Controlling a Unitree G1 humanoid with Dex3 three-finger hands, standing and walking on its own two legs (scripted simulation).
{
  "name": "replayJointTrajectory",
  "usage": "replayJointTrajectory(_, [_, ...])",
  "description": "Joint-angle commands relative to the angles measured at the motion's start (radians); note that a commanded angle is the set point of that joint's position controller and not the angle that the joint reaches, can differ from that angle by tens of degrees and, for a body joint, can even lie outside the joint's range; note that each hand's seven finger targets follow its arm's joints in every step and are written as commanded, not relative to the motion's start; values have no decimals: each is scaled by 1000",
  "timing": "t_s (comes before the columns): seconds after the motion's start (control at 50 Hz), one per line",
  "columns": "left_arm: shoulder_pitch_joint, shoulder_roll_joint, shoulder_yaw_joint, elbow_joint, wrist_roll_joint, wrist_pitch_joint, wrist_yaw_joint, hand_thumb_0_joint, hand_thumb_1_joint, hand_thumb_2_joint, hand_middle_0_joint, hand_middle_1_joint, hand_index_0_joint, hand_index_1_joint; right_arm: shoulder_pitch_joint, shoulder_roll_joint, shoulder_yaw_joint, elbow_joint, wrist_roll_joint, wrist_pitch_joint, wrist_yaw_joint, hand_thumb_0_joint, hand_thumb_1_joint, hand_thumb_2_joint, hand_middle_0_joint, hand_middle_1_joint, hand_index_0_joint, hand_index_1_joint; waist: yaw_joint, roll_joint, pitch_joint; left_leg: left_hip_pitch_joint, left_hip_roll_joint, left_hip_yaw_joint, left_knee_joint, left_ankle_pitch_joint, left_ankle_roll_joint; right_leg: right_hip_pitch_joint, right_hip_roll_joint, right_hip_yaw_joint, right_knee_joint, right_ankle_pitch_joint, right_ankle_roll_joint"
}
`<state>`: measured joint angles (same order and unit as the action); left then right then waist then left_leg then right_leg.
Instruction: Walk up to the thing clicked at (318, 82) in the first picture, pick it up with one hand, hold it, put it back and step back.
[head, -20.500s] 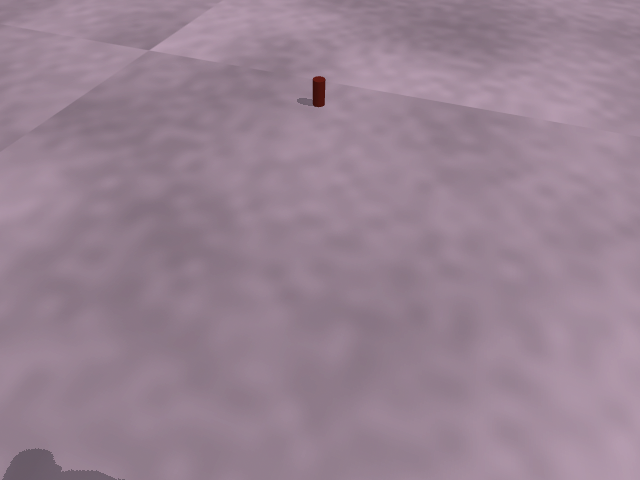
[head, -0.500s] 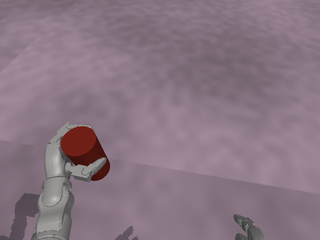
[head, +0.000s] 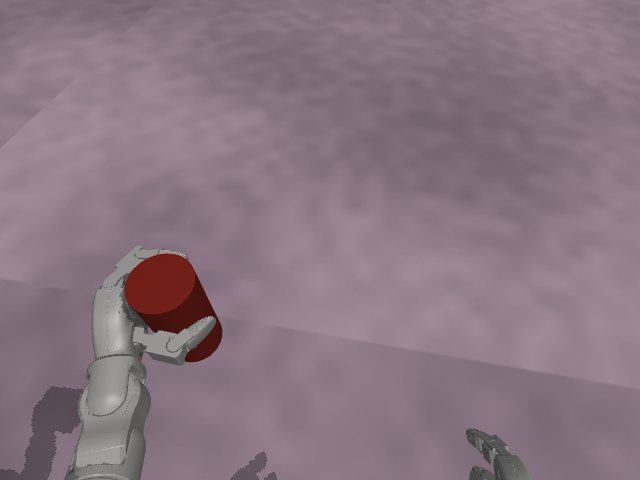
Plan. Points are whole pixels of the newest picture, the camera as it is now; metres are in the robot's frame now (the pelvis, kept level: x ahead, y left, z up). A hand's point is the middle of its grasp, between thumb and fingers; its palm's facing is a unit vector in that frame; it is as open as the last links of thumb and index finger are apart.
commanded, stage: hold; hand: left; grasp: from the side
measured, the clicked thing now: (180, 312) +0.33 +0.17 +0.03
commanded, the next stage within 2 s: crouch in 0.68 s
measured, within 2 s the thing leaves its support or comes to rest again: neither
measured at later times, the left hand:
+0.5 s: hand (175, 304) +0.33 +0.17 +0.05, palm faces +0.16 -0.99 +0.00, open 10.2 cm
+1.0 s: hand (176, 309) +0.33 +0.17 +0.03, palm faces +0.19 -0.98 +0.01, open 10.2 cm
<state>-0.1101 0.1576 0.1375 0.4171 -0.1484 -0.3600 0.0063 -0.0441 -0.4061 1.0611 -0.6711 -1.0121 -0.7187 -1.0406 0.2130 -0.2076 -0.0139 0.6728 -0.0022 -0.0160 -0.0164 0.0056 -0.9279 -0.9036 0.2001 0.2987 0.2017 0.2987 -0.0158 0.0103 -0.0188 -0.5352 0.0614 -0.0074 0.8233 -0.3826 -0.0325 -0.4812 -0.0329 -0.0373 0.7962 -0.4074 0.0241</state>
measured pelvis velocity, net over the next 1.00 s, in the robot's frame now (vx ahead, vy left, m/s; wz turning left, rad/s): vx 0.00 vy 0.00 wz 0.00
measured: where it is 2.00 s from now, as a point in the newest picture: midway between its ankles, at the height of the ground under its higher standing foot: outside the picture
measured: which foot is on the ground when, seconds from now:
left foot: down 0.00-1.00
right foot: down 0.00-1.00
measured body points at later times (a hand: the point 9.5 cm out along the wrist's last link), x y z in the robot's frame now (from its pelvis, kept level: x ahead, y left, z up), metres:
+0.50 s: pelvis +0.00 +0.00 +0.00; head +0.04 +0.00 +0.45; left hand +0.32 +0.22 +0.05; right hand +0.14 -0.25 -0.11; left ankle +0.02 +0.14 -0.70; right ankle +0.00 -0.14 -0.70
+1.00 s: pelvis +0.00 +0.00 +0.00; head +0.05 +0.00 +0.44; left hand +0.32 +0.22 +0.03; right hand +0.14 -0.25 -0.11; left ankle +0.02 +0.14 -0.70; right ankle +0.00 -0.14 -0.70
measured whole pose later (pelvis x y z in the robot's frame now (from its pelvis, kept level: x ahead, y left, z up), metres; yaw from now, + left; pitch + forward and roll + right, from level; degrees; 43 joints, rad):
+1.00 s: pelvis +0.00 +0.00 +0.00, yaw +0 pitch +7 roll -1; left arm -0.14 0.15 0.17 0.50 -0.15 -0.40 0.02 -0.04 -0.41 1.06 -0.68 -1.00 -0.73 -1.03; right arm 0.21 -0.21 -0.02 0.67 -0.01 -0.01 -0.01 0.00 -0.90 -0.90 0.20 0.30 0.20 0.30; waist -0.02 0.00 -0.03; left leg -0.58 0.06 -0.01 0.84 -0.39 -0.04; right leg -0.53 -0.03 -0.04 0.83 -0.42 0.02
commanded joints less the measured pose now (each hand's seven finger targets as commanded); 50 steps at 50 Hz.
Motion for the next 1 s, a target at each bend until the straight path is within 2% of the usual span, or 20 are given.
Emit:
replayJointTrajectory(0.0, [-306, 115, 32, -236, -8, -80, -2, 0, 134, 1198, -1226, -1370, -1240, -1372, -39, -132, -42, -126, 5, -38, -12, 0, -923, -908, 199, 300, 199, 300, -17, -5, -268, 157, -44, 20, -102, 235, 33, 71, 33, -6, -121, 304, -16])
replayJointTrajectory(0.06, [-326, 142, 60, -241, -3, -90, -1, 0, 142, 1186, -1213, -1350, -1226, -1353, -40, -130, -43, -124, 3, -36, -8, 0, -923, -909, 199, 300, 199, 300, -3, 25, -265, 148, -45, 23, -109, 195, 29, 61, 32, -4, -118, 257, -22])
replayJointTrajectory(0.1, [-295, 119, 42, -225, -4, -92, -5, 0, 153, 1194, -1220, -1363, -1235, -1363, -40, -132, -44, -132, 2, -35, -8, 0, -923, -908, 199, 300, 199, 300, -3, 22, -271, 155, -42, 16, -113, 197, 26, 64, 37, -11, -110, 249, -25])
replayJointTrajectory(0.16, [-295, 135, 60, -252, -11, -97, -2, 0, 144, 1188, -1220, -1360, -1236, -1359, -35, -130, -43, -133, 3, -34, -8, 0, -925, -908, 199, 300, 199, 300, 2, 23, -313, 164, -44, 18, -101, 243, 29, 98, 35, -7, -106, 299, -22])
replayJointTrajectory(0.18, [-301, 116, 32, -255, -8, -98, -6, 0, 127, 1177, -1222, -1360, -1238, -1359, -39, -127, -39, -136, 3, -36, -6, 0, -932, -909, 199, 300, 199, 300, -5, 29, -303, 166, -46, 22, -96, 248, 28, 93, 34, -4, -107, 307, -20])
replayJointTrajectory(0.2, [-291, 127, 50, -233, -8, -94, -4, 0, 128, 1190, -1231, -1369, -1246, -1370, -27, -137, -47, -128, 2, -36, -7, 0, -930, -910, 199, 300, 199, 300, -14, 2, -309, 172, -39, 14, -96, 259, 32, 85, 38, -9, -101, 314, -19])
replayJointTrajectory(0.3, [-308, 119, 37, -257, -10, -104, -7, 0, 105, 1180, -1222, -1360, -1236, -1362, -38, -132, -44, -131, 3, -35, -5, 0, -931, -910, 199, 300, 199, 300, -9, 12, -280, 160, -41, 14, -104, 215, 30, 62, 37, -8, -107, 270, -21])
replayJointTrajectory(0.34, [-310, 139, 59, -265, -12, -106, -5, 0, 118, 1173, -1224, -1354, -1239, -1355, -34, -137, -47, -133, 3, -34, -6, 0, -931, -910, 199, 300, 199, 300, -6, 17, -299, 162, -41, 13, -104, 207, 29, 73, 37, -8, -108, 259, -22])
replayJointTrajectory(0.36, [-303, 121, 40, -266, -13, -105, -6, 0, 111, 1163, -1222, -1355, -1238, -1354, -42, -134, -45, -138, 5, -35, -6, 0, -931, -909, 199, 300, 199, 300, -5, 18, -301, 166, -42, 16, -106, 211, 28, 79, 36, -8, -109, 266, -22])
replayJointTrajectory(0.38, [-326, 146, 62, -281, -14, -105, -4, 0, 131, 1175, -1225, -1357, -1241, -1357, -31, -138, -46, -133, 5, -35, -8, 0, -930, -909, 199, 300, 199, 300, -7, 27, -323, 180, -41, 16, -103, 226, 29, 82, 35, -6, -107, 283, -21])
replayJointTrajectory(0.42, [-302, 111, 26, -256, -10, -93, -6, 0, 153, 1166, -1213, -1343, -1227, -1343, -29, -138, -44, -133, 6, -32, -11, 0, -928, -909, 199, 300, 199, 300, -19, -4, -299, 175, -42, 18, -96, 257, 32, 87, 35, -6, -109, 322, -17])
replayJointTrajectory(0.44, [-291, 107, 25, -256, -11, -91, -7, 0, 128, 1174, -1223, -1351, -1236, -1354, -33, -135, -43, -130, 7, -32, -11, 0, -930, -910, 199, 300, 199, 300, -11, -6, -283, 172, -42, 17, -102, 245, 32, 82, 34, -7, -114, 308, -18])
replayJointTrajectory(0.46, [-282, 122, 45, -237, -11, -88, -4, 0, 121, 1176, -1219, -1353, -1233, -1355, -31, -137, -46, -129, 7, -31, -12, 0, -929, -910, 199, 300, 199, 300, -9, -2, -279, 167, -43, 19, -98, 255, 33, 79, 33, -7, -116, 317, -16])
replayJointTrajectory(0.52, [-318, 116, 30, -267, -11, -91, -6, 0, 104, 1156, -1211, -1343, -1227, -1343, -40, -130, -42, -131, 6, -32, -9, 0, -929, -909, 199, 300, 199, 300, -7, 23, -279, 167, -44, 21, -106, 236, 31, 77, 33, -5, -115, 295, -20])
replayJointTrajectory(0.6, [-309, 137, 66, -251, -8, -92, 2, 0, 154, 1167, -1212, -1338, -1226, -1339, -35, -133, -46, -134, 3, -28, -9, 0, -925, -908, 199, 300, 199, 300, -3, -1, -282, 151, -45, 22, -101, 223, 33, 86, 32, -5, -120, 286, -19])
replayJointTrajectory(0.72, [-335, 144, 59, -278, -9, -98, -1, 0, 134, 1184, -1230, -1363, -1243, -1365, -35, -136, -47, -134, 5, -31, -8, 0, -931, -910, 199, 300, 199, 300, -7, 28, -293, 177, -41, 15, -112, 221, 27, 78, 36, -8, -111, 271, -23])
replayJointTrajectory(0.76, [-305, 121, 47, -272, -13, -93, -2, 0, 141, 1227, -1258, -1393, -1264, -1403, -39, -135, -46, -137, 7, -32, -8, 0, -925, -915, 199, 301, 200, 301, -4, 20, -299, 181, -41, 14, -111, 238, 28, 85, 37, -10, -109, 285, -23])
replayJointTrajectory(0.78, [-319, 123, 39, -269, -13, -94, -5, 0, 98, 1162, -1208, -1318, -1220, -1323, -34, -135, -45, -133, 6, -34, -8, 0, -897, -906, 199, 300, 200, 300, -11, 23, -301, 188, -38, 12, -108, 249, 29, 78, 38, -10, -107, 294, -23])
replayJointTrajectory(0.86, [-261, 98, 47, -170, -15, -88, -2, 0, 118, 1152, -1186, -1295, -1198, -1296, -27, -132, -46, -124, 4, -28, -8, 0, -889, -906, 199, 300, 199, 300, -16, -42, -256, 131, -44, 21, -84, 249, 40, 69, 29, -4, -112, 324, -12])
replayJointTrajectory(0.98, [-330, 114, 75, -84, 8, -152, 13, 0, 91, 1155, -1176, -1296, -1189, -1297, -24, -140, -61, -105, -11, -30, 8, 0, -888, -906, 199, 300, 199, 300, -26, -21, -238, 46, -39, 8, -44, 156, 38, -50, 31, -4, -51, 222, -24])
